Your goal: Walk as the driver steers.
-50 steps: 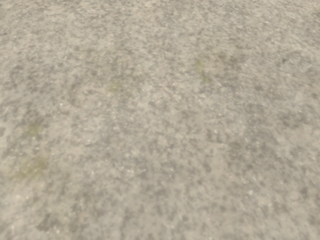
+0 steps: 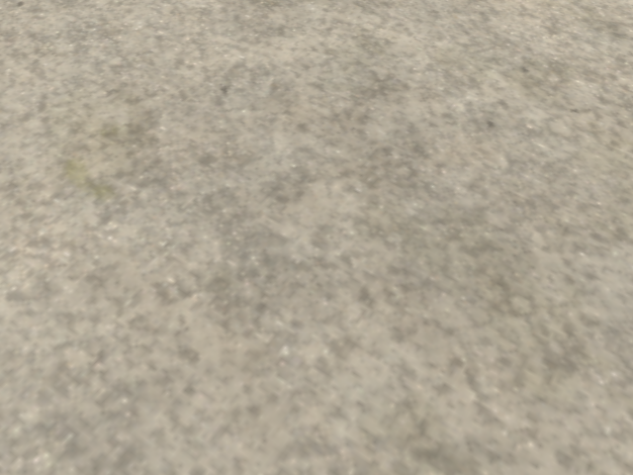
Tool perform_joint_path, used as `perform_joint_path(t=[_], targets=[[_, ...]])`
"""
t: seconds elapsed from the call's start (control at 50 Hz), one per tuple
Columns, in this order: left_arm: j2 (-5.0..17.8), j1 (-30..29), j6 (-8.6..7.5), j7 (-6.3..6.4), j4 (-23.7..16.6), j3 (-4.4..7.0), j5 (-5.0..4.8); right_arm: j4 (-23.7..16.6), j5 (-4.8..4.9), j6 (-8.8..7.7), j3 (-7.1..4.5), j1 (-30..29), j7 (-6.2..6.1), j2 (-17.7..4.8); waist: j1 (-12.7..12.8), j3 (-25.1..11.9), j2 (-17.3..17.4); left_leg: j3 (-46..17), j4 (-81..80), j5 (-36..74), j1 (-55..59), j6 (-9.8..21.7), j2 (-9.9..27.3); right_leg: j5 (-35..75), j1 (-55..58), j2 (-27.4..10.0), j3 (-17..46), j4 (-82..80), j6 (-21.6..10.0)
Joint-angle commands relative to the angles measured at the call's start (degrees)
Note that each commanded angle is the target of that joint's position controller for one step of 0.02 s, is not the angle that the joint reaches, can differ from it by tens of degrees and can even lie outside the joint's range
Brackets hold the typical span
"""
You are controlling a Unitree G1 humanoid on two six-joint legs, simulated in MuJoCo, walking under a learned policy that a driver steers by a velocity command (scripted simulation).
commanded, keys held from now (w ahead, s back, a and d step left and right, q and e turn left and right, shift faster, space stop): w+e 0.46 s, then w+q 0.54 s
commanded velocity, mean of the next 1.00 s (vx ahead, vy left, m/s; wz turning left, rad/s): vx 0.44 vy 0.00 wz -0.21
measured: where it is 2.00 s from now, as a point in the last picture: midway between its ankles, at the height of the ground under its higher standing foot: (359, 243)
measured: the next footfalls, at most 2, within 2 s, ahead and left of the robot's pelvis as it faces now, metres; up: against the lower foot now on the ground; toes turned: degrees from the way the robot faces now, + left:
right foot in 0.18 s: +0.08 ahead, -0.16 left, +0.00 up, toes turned -9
left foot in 0.66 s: +0.48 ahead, -0.07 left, +0.00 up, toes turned -17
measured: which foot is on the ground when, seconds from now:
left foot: down 0.00-0.18, up 0.20-0.64, down 0.66-1.00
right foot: up 0.00-0.16, down 0.18-0.68, up 0.70-1.00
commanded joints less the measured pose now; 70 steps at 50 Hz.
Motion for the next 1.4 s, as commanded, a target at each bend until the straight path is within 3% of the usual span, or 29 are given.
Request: perform_joint_path(t=[0.02,0.14,0.18,0.2,0.22,0.24,0.28,0.3,0.36,0.5,0.58,0.64,0.66,0.68,0.7,0.72,0.74,0.78,0.86,0.96,1.04,1.1,1.12,1.14,1.16,1.18,1.2,1.24,1.4], targets=[[2.48,-8.38,-2.26,-0.89,-7.65,-0.28,0.32,-2.85,0.56,-1.16,-3.74,1.2,0.22,-12.73,-3.67,-1.89,10.34,-12.59,-12.13,-10.02,8.78,10.54,15.12,-0.02,-7.34,-2.27,-2.04,-7.72,-1.23],[2.45,-1.9,-2.89,-2.02,-5.4,-0.31,-0.02,-1.76,2.58,-2.01,-4.1,-0.65,2.51,-13.91,1.21,-0.82,8.56,-4.33,-7.64,-8.83,-1.04,8.21,14.83,4.98,11.44,-0.37,-7.7,-25.24,-6.52],[6.14,9.68,-2.83,-1.41,-1.33,1.92,-0.53,-1.43,1.61,-2.23,-2.59,0.26,2.71,-9.61,6.4,-5.29,2.31,2.83,9.81,-2.96,-10.25,4.47,10.37,4.42,29.76,2.51,-6.8,-29.17,-9.54],[12.37,17.38,-3.09,-0.53,-0.49,3.44,-0.72,-4.05,-0.98,-2.64,-0.81,-1.96,2.87,-4.53,8.4,-6.87,-13.49,7.06,34.94,-16.78,-24.89,-0.6,4.22,3.84,39.29,-11.12,15.29,-35.15,-14.79],[15.98,15.01,-4.94,-1.23,-3.2,3.39,-0.21,-8.21,0.07,-4.21,-0.94,-5.1,2.67,-5.55,7.12,-7.59,-16.18,-2.87,46.94,-21.64,-42.28,-2.17,-3.7,-11.88,41.14,-19.81,43.45,-44.99,-25.91],[10.34,13.5,-6.31,-1.78,-3.16,1.99,0.04,-8.24,2.21,-5.5,-2.0,-7.48,2.96,-10.39,7.99,-4.0,-9.07,-7.55,50.45,-17.21,-45.91,-0.85,0.32,-12.42,39.99,-20.1,39.96,-46.81,-25.91],[5.75,8.92,-7.18,-1.75,-3.43,0.26,0.49,-6.14,1.01,-6.61,-2.28,-5.51,3.42,-11.2,4.47,0.25,-4.45,-7.69,44.72,-6.45,-42.29,0.25,3.64,-0.43,34.06,-14.99,27.6,-44.99,-22.03],[5.35,6.69,-6.97,-1.43,-3.56,-0.04,0.62,-5.74,-0.33,-6.81,-2.45,-5.47,3.52,-11.29,3.24,0.94,-3.94,-7.48,40.29,-3.04,-39.29,-0.35,3.96,6.71,31.26,-12.72,23.21,-45.11,-20.68],[6.14,6.2,-6.93,-0.05,-2.92,-0.13,0.92,-4.63,-0.78,-6.22,-1.92,-5.81,4.01,-8.96,1.94,-0.24,-3.19,-5.4,33.48,4.23,-33.79,-2.8,1.9,21.78,27.41,-9.7,16.48,-45.72,-19.49],[6.56,11.54,-6.8,1.48,2.51,0.15,-0.04,-7.08,0.52,-6.35,0.15,-17.77,5.05,-5.1,5.89,2.07,-4.14,-4.26,9.5,21.29,-23.14,-3.36,-2.15,20.65,21.32,-7.35,11.5,-46.35,-16.08],[6.4,12.21,-6.63,1.36,5.32,0.23,0.31,-6.97,1.08,-6.53,-0.39,-17.38,5.68,-6.82,5.12,3.04,-5.49,-4.13,6.05,18.05,-23.1,0.58,-1.4,28.2,29.36,-10.79,10.49,-43.68,-14.53],[7.23,11.41,-5.62,1.43,5.73,0.29,0.92,-4.16,0.69,-6.04,-2.32,-6.02,4.79,-10.3,-0.86,-6.08,-6.43,1.09,6.16,11.29,-8.4,5.25,-6.14,60.29,33.69,-8.39,6.23,-26.81,-12.33],[6.2,10.94,-5.4,1.62,5.14,-0.34,1.54,-2.47,0.45,-5.7,-2.71,3.13,4.42,-11.6,-5.17,-12.63,-4.93,-3.42,8.7,13.54,7.39,8.19,-2.06,57.05,25.25,-6.83,5.26,-13.99,-10.8],[0.83,18.38,-5.9,1.28,4.15,-1.9,2.23,-1.68,-0.41,-5.54,-3.87,10.32,4.4,-17.01,-2.8,-23.47,9.74,-29.76,9.39,8.95,30.59,18.65,13.13,26.21,4.73,1.36,3.51,10.51,-6.46],[1.23,18.57,-7.05,0.74,4.42,-2.46,1.7,0.04,1.33,-5.51,-3.28,12.5,5.08,-13.67,-2.99,-27.33,17.25,-52.11,-3.25,-2.95,36.61,22.59,18.08,-9.08,-6.93,7.24,5.84,20.88,-4.65],[5.93,10.84,-8.13,0.22,2.67,-1.39,0.0,-0.73,2.08,-5.3,-2.52,8.16,4.66,-10.76,-4.03,-16.64,10.97,-47.0,-5.49,-10.99,29.39,19.06,16.49,-6.59,-13.21,2.98,7.67,23.53,-5.33],[6.34,4.46,-9.21,-0.13,0.96,-1.62,-0.49,-1.62,1.45,-4.83,-2.19,4.83,4.16,-9.78,-3.78,-9.78,5.05,-39.73,-6.9,-9.44,19.93,16.73,14.17,-2.16,-13.2,0.43,6.34,20.51,-6.11],[5.09,1.17,-10.09,-0.1,-0.02,-1.55,1.36,-2.35,0.07,-4.75,-1.61,1.79,3.73,-8.69,-0.12,-2.94,0.93,-31.37,-9.36,2.13,6.36,15.55,9.85,2.61,-9.48,-2.91,5.1,11.81,-6.06],[2.14,2.27,-9.26,0.18,-0.33,-2.38,2.71,-2.25,0.87,-4.68,-1.64,1.97,2.67,-8.87,2.3,-1.86,4.85,-24.13,-11.98,12.34,-2.21,16.53,6.6,4.6,-5.75,-3.7,2.55,0.7,-2.78],[-0.57,-9.99,-9.82,-0.16,-3.29,-3.63,2.3,-0.75,1.69,-3.66,-2.53,6.48,1.37,-11.49,-2.16,-0.44,4.85,-18.7,-10.58,11.23,-8.15,12.32,2.31,24.36,1.18,0.07,0.9,-20.77,-0.34],[1.61,-13.75,-10.4,-0.82,-4.31,-2.62,1.06,0.32,2.26,-2.44,-2.57,10.24,0.95,-11.14,-2.95,-1.59,6.05,-24.38,-5.65,6.48,-2.26,10.35,4.28,24.5,4.21,1.64,3.16,-28.28,-0.93],[3.93,-8.84,-10.94,-0.8,-3.19,-1.05,0.66,-0.12,1.89,-1.75,-2.55,8.92,0.89,-10.46,0.84,-3.14,7.95,-27.57,1.17,7.86,0.24,8.11,4.66,18.73,11.73,1.37,2.79,-32.44,-4.14],[5.66,-3.52,-11.17,-0.4,-2.32,-0.1,1.11,-0.53,1.52,-1.82,-1.85,8.83,1.13,-8.47,3.64,-6.85,7.18,-25.51,8.58,9.11,-1.77,6.3,1.93,17.51,20.75,-1.09,3.81,-33.5,-6.43],[8.95,5.35,-11.05,0.16,-1.68,0.86,1.9,-1.81,0.36,-2.07,-0.43,9.33,1.41,-4.5,6.97,-15.34,0.33,-20.48,24.89,-0.08,-8.5,4.16,-1.66,12.98,34.9,-11.61,13.73,-32.44,-10.45],[12.84,8.73,-10.0,-0.2,0.58,1.89,2.26,-3.76,2.07,-2.61,0.65,17.07,1.49,-1.72,3.27,-20.66,-17.49,-12.96,41.85,-21.29,-27.69,1.12,-8.08,0.76,49.09,-23.15,39.43,-37.25,-19.61],[7.28,7.55,-9.74,-0.61,0.04,0.94,1.41,-2.3,2.98,-2.47,-0.52,16.05,1.16,-7.86,4.57,-16.14,-11.35,-13.86,49.33,-18.76,-34.4,0.24,-3.13,-9.38,45.91,-23.04,42.54,-39.68,-19.02],[3.94,5.4,-9.57,-0.46,-0.27,0.05,1.31,-2.85,2.59,-2.13,-1.41,10.01,1.12,-10.68,5.98,-9.25,-6.08,-13.11,51.18,-13.01,-35.69,-0.21,-1.42,-5.87,39.87,-20.1,32.72,-40.17,-16.61],[1.64,1.25,-9.28,-0.5,0.28,-0.82,1.91,-4.24,1.32,-1.82,-1.69,5.09,1.28,-9.63,4.3,-2.94,-2.97,-11.81,48.05,-6.34,-33.34,-1.16,1.55,8.71,29.71,-15.18,20.04,-42.21,-15.02],[4.76,0.27,-9.82,-0.2,4.27,0.38,1.58,-7.47,1.37,-1.01,-0.28,-1.11,3.25,-4.36,2.99,0.18,-2.41,-8.39,31.2,6.35,-31.15,-2.51,4.47,25.24,24.19,-13.06,1.06,-48.33,-15.88]])
Keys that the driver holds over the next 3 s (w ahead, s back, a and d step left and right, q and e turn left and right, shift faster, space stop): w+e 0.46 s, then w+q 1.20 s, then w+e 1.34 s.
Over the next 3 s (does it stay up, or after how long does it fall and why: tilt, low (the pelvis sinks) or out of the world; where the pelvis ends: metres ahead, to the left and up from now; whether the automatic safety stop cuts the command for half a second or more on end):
stays up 1.57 -0.05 0.00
